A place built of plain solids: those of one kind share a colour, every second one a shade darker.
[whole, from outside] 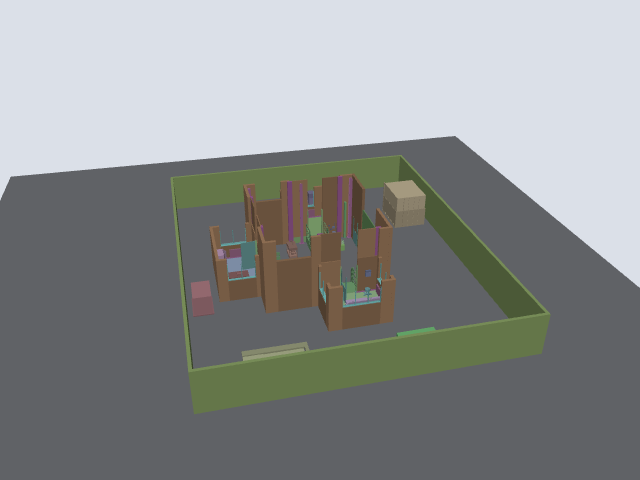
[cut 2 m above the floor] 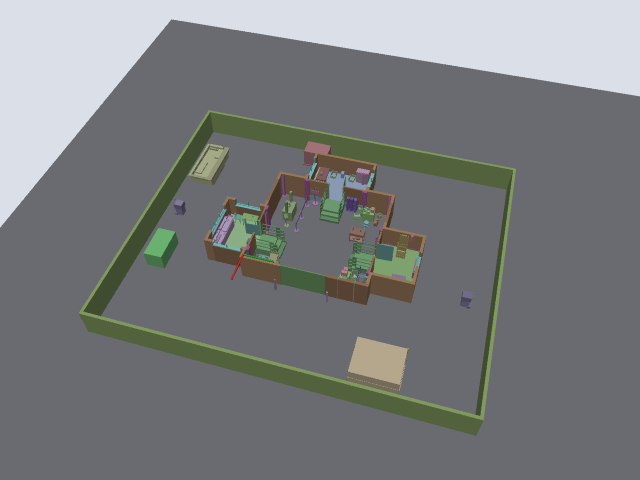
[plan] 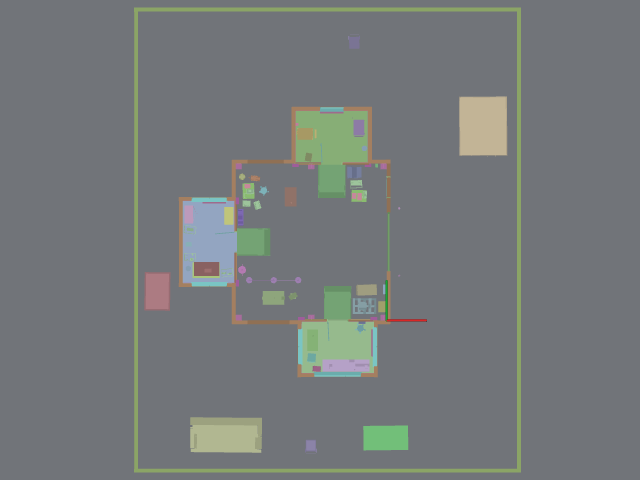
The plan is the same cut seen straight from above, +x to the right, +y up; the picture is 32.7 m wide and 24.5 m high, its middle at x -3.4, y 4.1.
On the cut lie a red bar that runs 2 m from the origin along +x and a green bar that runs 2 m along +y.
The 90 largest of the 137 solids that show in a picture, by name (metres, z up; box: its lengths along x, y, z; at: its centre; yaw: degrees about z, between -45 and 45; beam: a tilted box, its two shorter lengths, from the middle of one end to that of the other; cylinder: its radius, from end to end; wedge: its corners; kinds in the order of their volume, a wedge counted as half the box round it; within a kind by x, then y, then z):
{
 "yard_bound_1": {"box": [0.2, 23.74, 2.86], "at": [-12.79, 4.1, 1.38]},
 "yard_bound_2": {"box": [19.75, 0.2, 2.86], "at": [-3.02, -7.67, 1.38]},
 "yard_bound_3": {"box": [19.75, 0.2, 2.86], "at": [-3.02, 15.87, 1.38]},
 "yard_bound_4": {"box": [0.2, 23.74, 2.86], "at": [6.76, 4.1, 1.38]},
 "wall_1": {"box": [0.2, 4.6, 3.16], "at": [-10.5, 4.0, 1.53]},
 "wall_2": {"box": [0.66, 0.2, 3.16], "at": [-10.28, 1.8, 1.53]},
 "wall_3": {"box": [0.66, 0.2, 3.16], "at": [-10.28, 6.2, 1.53]},
 "wall_4": {"box": [1.81, 0.2, 1.56], "at": [-9.05, 1.8, 0.73]},
 "wall_5": {"box": [1.81, 0.2, 1.66], "at": [-9.05, 6.2, 0.78]},
 "wall_6": {"box": [0.46, 0.2, 3.16], "at": [-7.92, 1.8, 1.53]},
 "wall_7": {"box": [0.46, 0.2, 3.16], "at": [-7.92, 6.2, 1.53]},
 "wall_8": {"box": [0.2, 2.1, 5.15], "at": [-7.8, 0.85, 2.52]},
 "wall_9": {"box": [0.2, 2.1, 5.15], "at": [-7.8, 7.15, 2.52]},
 "wall_10": {"box": [0.06, 1.55, 3.16], "at": [-7.73, 5.32, 1.53]},
 "wall_11": {"box": [0.06, 1.61, 5.15], "at": [-7.67, 2.65, 2.52]},
 "wall_12": {"box": [0.06, 1.61, 5.15], "at": [-7.67, 5.35, 2.52]},
 "wall_13": {"box": [0.81, 0.2, 5.15], "at": [-7.5, -0.1, 2.52]},
 "wall_14": {"box": [0.81, 0.2, 5.15], "at": [-7.5, 8.1, 2.52]},
 "wall_15": {"box": [1.86, 0.2, 3.75], "at": [-6.17, 8.1, 1.82]},
 "wall_16": {"box": [2.16, 0.2, 3.75], "at": [-6.03, -0.1, 1.82]},
 "wall_17": {"box": [0.61, 0.2, 5.15], "at": [-4.95, 8.1, 2.52]},
 "wall_18": {"box": [0.2, 2.9, 3.16], "at": [-4.75, 9.45, 1.53]},
 "wall_19": {"box": [0.61, 0.2, 5.15], "at": [-4.65, -0.1, 2.52]},
 "wall_20": {"box": [0.2, 0.66, 3.16], "at": [-4.45, -2.58, 1.53]},
 "wall_21": {"box": [0.2, 1.81, 1.56], "at": [-4.45, -1.35, 0.73]},
 "wall_22": {"box": [0.2, 0.46, 3.16], "at": [-4.45, -0.23, 1.53]},
 "wall_23": {"box": [0.86, 0.2, 3.16], "at": [-4.12, -2.8, 1.53]},
 "wall_24": {"box": [1.46, 0.2, 3.16], "at": [-4.12, 10.8, 1.53]},
 "wall_25": {"box": [1.36, 0.06, 5.15], "at": [-4.03, 7.97, 2.52]},
 "wall_26": {"box": [1.3, 0.06, 3.16], "at": [-4.0, 8.03, 1.53]},
 "wall_27": {"box": [1.36, 0.06, 5.15], "at": [-3.73, 0.03, 2.52]},
 "wall_28": {"box": [1.3, 0.06, 3.16], "at": [-3.7, -0.03, 1.53]},
 "wall_29": {"box": [2.41, 0.2, 1.66], "at": [-2.5, -2.8, 0.78]},
 "wall_30": {"box": [1.3, 0.06, 3.16], "at": [-1.6, 8.03, 1.53]},
 "wall_31": {"box": [1.36, 0.06, 5.15], "at": [-1.57, 7.97, 2.52]},
 "wall_32": {"box": [1.46, 0.2, 3.16], "at": [-1.48, 10.8, 1.53]},
 "wall_33": {"box": [1.3, 0.06, 3.16], "at": [-1.3, -0.03, 1.53]},
 "wall_34": {"box": [1.36, 0.06, 5.15], "at": [-1.27, 0.03, 2.52]},
 "wall_35": {"box": [0.86, 0.2, 3.16], "at": [-0.88, -2.8, 1.53]},
 "wall_36": {"box": [0.2, 2.9, 3.16], "at": [-0.85, 9.45, 1.53]},
 "wall_37": {"box": [0.2, 0.56, 3.16], "at": [-0.55, -2.62, 1.53]},
 "wall_38": {"box": [0.2, 2.01, 1.66], "at": [-0.55, -1.35, 0.78]},
 "wall_39": {"box": [0.2, 0.36, 3.16], "at": [-0.55, -0.17, 1.53]},
 "wall_40": {"box": [1.15, 0.2, 5.15], "at": [-0.38, 8.1, 2.52]},
 "wall_41": {"box": [0.85, 0.2, 5.15], "at": [-0.23, -0.1, 2.52]},
 "wall_42": {"box": [0.2, 2.71, 5.15], "at": [0.1, 1.15, 2.52]},
 "wall_43": {"box": [0.2, 2.71, 5.15], "at": [0.1, 6.85, 2.52]},
 "beyond_container_1": {"box": [2.32, 2.93, 2.59], "at": [4.93, 9.89, 1.24], "yaw": 0.3},
 "beyond_container_2": {"box": [2.44, 0.037, 1.48], "at": [4.94, 8.43, 0.68], "yaw": 0.3},
 "raised_floor_office_1": {"box": [2.83, 4.33, 0.56], "at": [-9.05, 4.0, 0.23]},
 "raised_floor_instr_1": {"box": [3.83, 2.83, 0.56], "at": [-2.8, 9.35, 0.23]},
 "raised_floor_mess_1": {"box": [3.83, 2.83, 0.56], "at": [-2.5, -1.35, 0.23]},
 "beyond_oil_tank_1": {"box": [1.17, 1.7, 1.35], "at": [-11.7, 1.47, 0.62], "yaw": -0.7},
 "beyond_oil_tank_2": {"box": [1.32, 1.96, 0.13], "at": [-11.7, 1.48, 0.01], "yaw": -0.7},
 "beyond_oil_tank_3": {"box": [1.16, 1.8, 1.4], "at": [-11.7, 1.48, 0.64], "yaw": -0.7},
 "beyond_pallets_1": {"box": [2.28, 1.25, 1.21], "at": [-0.04, -6.0, 0.59], "yaw": 0.6},
 "door_landing_1": {"box": [1.1, 1.4, 0.56], "at": [-7.09, 4.0, 0.23]},
 "door_landing_2": {"box": [0.32, 1.4, 0.39], "at": [-6.4, 4.0, 0.14]},
 "door_landing_3": {"box": [0.32, 1.4, 0.22], "at": [-6.1, 4.0, 0.06]},
 "door_landing_4": {"box": [1.4, 0.32, 0.22], "at": [-2.8, 6.4, 0.06]},
 "door_landing_5": {"box": [1.4, 0.32, 0.39], "at": [-2.8, 6.7, 0.14]},
 "door_landing_6": {"box": [1.4, 1.1, 0.56], "at": [-2.8, 7.39, 0.23]},
 "door_landing_7": {"box": [1.4, 1.1, 0.56], "at": [-2.5, 0.61, 0.23]},
 "door_landing_8": {"box": [1.4, 0.32, 0.39], "at": [-2.5, 1.3, 0.14]},
 "door_landing_9": {"box": [1.4, 0.32, 0.22], "at": [-2.5, 1.6, 0.06]},
 "beyond_skip_1": {"box": [3.23, 1.61, 0.48], "at": [-8.19, -5.85, 0.72], "yaw": -0.5},
 "beyond_skip_2": {"box": [3.66, 0.39, 0.08], "at": [-8.19, -5.16, 1.2], "yaw": -0.5},
 "pier_1": {"box": [0.17, 0.34, 5.15], "at": [-7.62, 1.9, 2.52]},
 "pier_2": {"box": [0.17, 0.34, 5.15], "at": [-7.62, 6.1, 2.52]},
 "pier_3": {"box": [0.34, 0.17, 5.15], "at": [-4.65, 7.92, 2.52]},
 "pier_4": {"box": [0.34, 0.17, 5.15], "at": [-4.35, 0.09, 2.52]},
 "pier_5": {"box": [0.34, 0.17, 5.15], "at": [-0.95, 7.92, 2.52]},
 "pier_6": {"box": [0.34, 0.17, 5.15], "at": [-0.65, 0.09, 2.52]},
 "kitchenette_low_1": {"box": [2.4, 0.16, 0.95], "at": [-2.07, -2.54, 0.94]},
 "kitchenette_low_2": {"box": [2.4, 0.6, 0.68], "at": [-2.07, -2.32, 0.95]},
 "beyond_wheeled_bin_1": {"box": [0.48, 0.51, 1.08], "at": [-3.87, -6.39, 0.48]},
 "beyond_wheeled_bin_2": {"box": [0.53, 0.6, 0.4], "at": [-3.87, -6.39, 0.82]},
 "beyond_wheeled_bin_3": {"box": [0.48, 0.51, 1.08], "at": [-1.65, 14.16, 0.48], "yaw": 1.1},
 "beyond_wheeled_bin_4": {"box": [0.53, 0.6, 0.4], "at": [-1.65, 14.16, 0.82], "yaw": 1.1},
 "test_machine_1": {"box": [1.1, 0.7, 0.95], "at": [-5.78, 1.15, 0.42]},
 "roller_shutter_1": {"box": [0.06, 2.86, 3.55], "at": [0.12, 4.0, 1.73]},
 "crate_1": {"box": [0.6, 0.8, 0.8], "at": [-7.05, 6.6, 0.35], "yaw": 1.9},
 "crate_2": {"box": [0.77, 0.6, 0.5], "at": [-1.41, 6.35, 0.2], "yaw": -1.3},
 "cupboard_steel_low_1": {"box": [0.44, 0.92, 1.05], "at": [-10.1, 5.4, 0.99]},
 "filing_lateral_low_1": {"box": [0.48, 0.9, 0.73], "at": [-8.05, 5.33, 0.82]},
 "wash_basin_1": {"box": [0.42, 0.56, 0.87], "at": [-0.21, 0.69, 0.39]},
 "door_leaf_1": {"box": [0.99, 0.044, 2.14], "at": [-8.26, 4.45, 1.53], "yaw": 4.9},
 "door_leaf_2": {"box": [0.044, 0.99, 2.14], "at": [-3.32, 8.56, 1.53], "yaw": 2.6},
 "surface_table_1": {"box": [0.61, 0.98, 0.21], "at": [-4.9, 6.3, 0.78]},
 "desk_load_lived_1": {"box": [1.3, 0.72, 0.12], "at": [-9.19, 2.62, 1.3]}
}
